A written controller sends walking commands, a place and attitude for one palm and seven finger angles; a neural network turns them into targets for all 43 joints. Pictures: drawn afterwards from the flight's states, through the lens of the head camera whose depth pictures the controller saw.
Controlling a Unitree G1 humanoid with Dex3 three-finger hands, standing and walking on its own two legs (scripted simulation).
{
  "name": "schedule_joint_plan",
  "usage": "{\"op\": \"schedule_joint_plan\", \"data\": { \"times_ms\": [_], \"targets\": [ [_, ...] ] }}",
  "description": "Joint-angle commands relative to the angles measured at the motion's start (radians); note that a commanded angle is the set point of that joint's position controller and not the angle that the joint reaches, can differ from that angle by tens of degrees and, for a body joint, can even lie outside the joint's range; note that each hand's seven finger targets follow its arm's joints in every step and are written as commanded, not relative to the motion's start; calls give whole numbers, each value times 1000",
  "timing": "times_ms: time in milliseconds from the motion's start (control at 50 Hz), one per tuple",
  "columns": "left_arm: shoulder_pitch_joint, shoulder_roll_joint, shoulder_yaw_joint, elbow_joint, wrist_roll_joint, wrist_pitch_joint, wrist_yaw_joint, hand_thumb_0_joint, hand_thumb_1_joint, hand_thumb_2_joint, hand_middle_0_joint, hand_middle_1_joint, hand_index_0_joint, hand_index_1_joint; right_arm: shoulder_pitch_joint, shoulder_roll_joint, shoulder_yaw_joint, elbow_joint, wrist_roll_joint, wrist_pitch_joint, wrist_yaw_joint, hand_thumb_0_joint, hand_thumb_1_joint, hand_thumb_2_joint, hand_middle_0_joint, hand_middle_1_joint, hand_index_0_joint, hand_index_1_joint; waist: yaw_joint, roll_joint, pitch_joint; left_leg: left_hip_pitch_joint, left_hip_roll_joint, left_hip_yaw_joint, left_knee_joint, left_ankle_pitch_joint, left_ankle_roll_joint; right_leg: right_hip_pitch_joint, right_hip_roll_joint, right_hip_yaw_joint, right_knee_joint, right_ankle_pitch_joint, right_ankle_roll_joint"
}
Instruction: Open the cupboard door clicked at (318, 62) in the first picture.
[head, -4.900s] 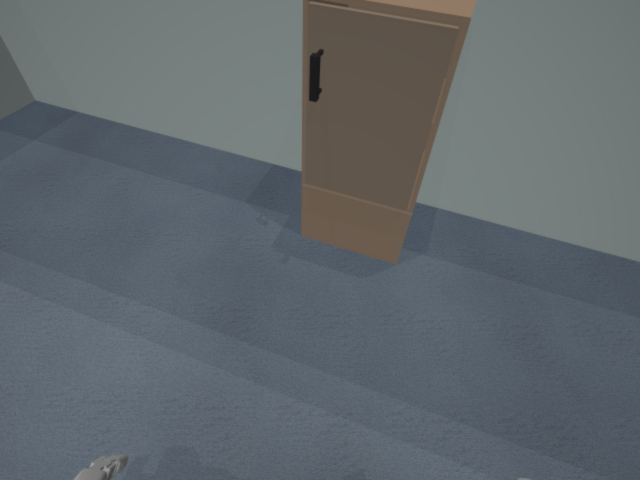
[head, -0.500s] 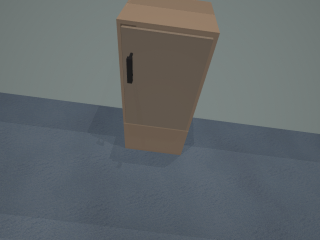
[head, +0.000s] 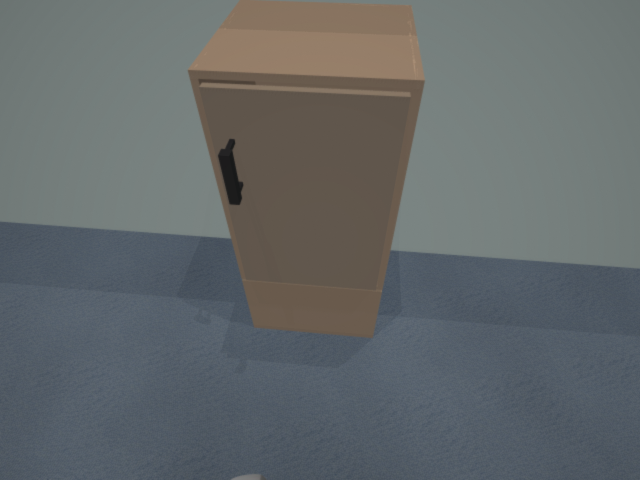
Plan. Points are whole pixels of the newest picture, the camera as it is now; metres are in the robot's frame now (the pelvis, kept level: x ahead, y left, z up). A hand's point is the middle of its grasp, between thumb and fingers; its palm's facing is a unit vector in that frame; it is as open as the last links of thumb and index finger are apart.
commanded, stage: take the last steps up to it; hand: left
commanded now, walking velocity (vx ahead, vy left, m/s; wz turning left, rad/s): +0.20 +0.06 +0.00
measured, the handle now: (233, 172) +0.69 +0.21 -0.03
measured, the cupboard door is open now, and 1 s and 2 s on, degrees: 0 0 0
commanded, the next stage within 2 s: come to a stop and stand still in 0.14 s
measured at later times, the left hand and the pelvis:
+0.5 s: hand out of the picture +0.12 +0.24 -0.18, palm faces +0.02 -0.98 -0.19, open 7.3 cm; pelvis +0.12 +0.05 +0.00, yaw -2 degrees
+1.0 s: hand out of the picture +0.15 +0.16 -0.14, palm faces +0.04 -0.95 -0.30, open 7.3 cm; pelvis +0.09 -0.03 +0.01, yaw -1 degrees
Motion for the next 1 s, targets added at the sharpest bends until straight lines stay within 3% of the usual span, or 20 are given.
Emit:
{"op": "schedule_joint_plan", "data": {
  "times_ms": [0,140,200,220,240,260,280,320,400,540,620,660,680,700,720,740,760,780,860,980],
  "targets": [
    [114,85,-5,20,10,-3,-6,0,900,900,-200,-300,-200,-300,28,6,-5,-69,-3,0,12,0,-900,-900,200,300,200,300,-6,-133,93,-48,35,-6,-122,91,-29,-89,-265,157,-273,201,-98],
    [145,160,8,42,14,7,-10,0,900,900,-200,-300,-200,-300,-139,-46,-3,-149,-1,-22,29,0,-900,-900,200,300,200,300,35,-158,78,53,-5,37,-425,102,-18,-13,-273,164,-192,206,-91],
    [152,148,8,51,7,25,-10,0,900,900,-200,-300,-200,-300,-16,-102,-8,-112,-8,-40,20,0,-900,-900,200,300,200,300,-23,-28,2,319,-38,52,-614,195,-9,-58,-195,102,44,176,-38],
    [186,104,0,42,-1,30,-13,0,900,900,-200,-300,-200,-300,73,-185,-23,-95,-17,-50,7,0,-900,-900,200,300,200,300,-45,159,-77,477,107,-120,-668,333,40,-166,-97,42,262,36,10],
    [205,58,-15,31,-9,33,-14,0,900,900,-200,-300,-200,-300,124,-257,-34,-86,-10,-44,-7,0,-900,-900,200,300,200,300,-48,339,-127,551,299,-337,-745,583,128,-294,-3,19,488,-366,52],
    [201,67,-17,33,-6,40,-4,0,900,900,-200,-300,-200,-300,71,-233,-15,-94,-5,-29,-19,0,-900,-900,200,300,200,300,-23,231,-118,470,322,-314,-755,649,168,-263,-34,128,553,-401,40],
    [192,44,-25,61,-6,54,6,0,900,900,-200,-300,-200,-300,-21,-180,1,-104,-6,-33,-35,0,-900,-900,200,300,200,300,1,223,-79,393,292,-248,-761,786,142,-238,-80,171,553,-342,56],
    [177,53,-26,78,-6,67,6,0,900,900,-200,-300,-200,-300,-93,-147,18,-115,0,-32,-46,0,-900,-900,200,300,200,300,16,103,-30,335,247,-152,-736,988,132,-189,-85,185,500,-266,76],
    [172,97,0,46,3,116,5,0,900,900,-200,-300,-200,-300,-86,-190,-16,-112,9,-5,-62,0,-900,-900,200,300,200,300,8,43,-72,389,281,-130,-727,1018,165,-252,-48,190,591,-214,85],
    [106,93,23,-39,5,150,-3,0,900,900,-200,-300,-200,-300,-169,-186,-33,-145,-2,13,-54,0,-900,-900,200,300,200,300,22,153,-63,296,227,-56,-730,726,163,-283,-19,203,642,-156,90],
    [70,80,10,-67,2,133,-3,0,900,900,-200,-300,-200,-300,-178,-194,-43,-150,-11,21,-37,0,-900,-900,200,300,200,300,15,242,-50,261,208,-73,-726,533,150,-181,-30,145,387,-179,74],
    [104,82,7,-55,0,112,0,0,900,900,-200,-300,-200,-300,-178,-197,-44,-148,-8,27,-26,0,-900,-900,200,300,200,300,35,211,-66,229,177,-67,-686,396,118,-74,-20,121,199,-99,70],
    [143,99,9,-41,4,98,1,0,900,900,-200,-300,-200,-300,-170,-185,-43,-148,-3,29,-21,0,-900,-900,200,300,200,300,54,146,-77,200,135,-49,-626,302,79,8,-17,111,48,24,72],
    [152,154,13,-39,14,83,6,0,900,900,-200,-300,-200,-300,-134,-133,-36,-147,8,32,-13,0,-900,-900,200,300,200,300,55,-23,-83,139,52,1,-508,90,15,65,-105,203,-91,125,63],
    [101,250,19,-56,21,69,11,0,900,900,-200,-300,-200,-300,-117,-55,-17,-172,14,40,-7,0,-900,-900,200,300,200,300,30,-301,-37,12,-48,23,-375,-204,-40,9,-332,470,-166,219,-8],
    [95,280,20,-76,13,77,10,0,900,900,-200,-300,-200,-300,-164,-103,-23,-191,10,55,-8,0,-900,-900,200,300,200,300,66,-280,-19,44,-52,-55,-267,-265,-32,-102,-407,518,-199,201,-93],
    [61,275,19,-86,15,83,8,0,900,900,-200,-300,-200,-300,-166,-99,-29,-192,5,64,-2,0,-900,-900,200,300,200,300,49,-196,10,42,-52,-86,-190,-226,-27,-160,-395,463,-213,74,-116],
    [39,267,32,-85,15,79,15,0,900,900,-200,-300,-200,-300,-176,-105,-27,-186,0,75,-3,0,-900,-900,200,300,200,300,48,-275,28,-5,-61,-98,-128,-196,-27,-161,-369,510,-223,37,-96],
    [15,214,23,-94,3,71,12,0,900,900,-200,-300,-200,-300,-92,-145,-39,-135,-6,70,10,0,-900,-900,200,300,200,300,29,-213,29,-85,-74,-110,20,12,-53,-37,-278,356,-177,116,-46],
    [127,204,27,-62,5,67,22,0,900,900,-200,-300,-200,-300,-144,-143,-34,-163,-6,71,11,0,-900,-900,200,300,200,300,82,-187,-20,-113,-71,-111,-39,9,-78,109,-313,380,-159,195,-77]
  ]
}}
